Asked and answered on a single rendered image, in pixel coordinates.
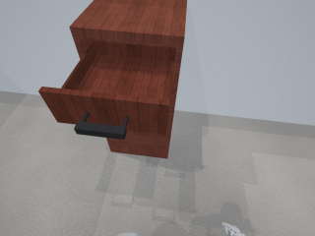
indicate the handle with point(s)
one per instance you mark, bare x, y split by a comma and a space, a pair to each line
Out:
101, 130

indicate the cabinet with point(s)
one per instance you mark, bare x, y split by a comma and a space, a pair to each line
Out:
144, 22

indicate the drawer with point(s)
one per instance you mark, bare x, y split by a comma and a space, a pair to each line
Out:
113, 80

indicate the robot right hand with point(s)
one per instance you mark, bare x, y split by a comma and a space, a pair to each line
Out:
230, 230

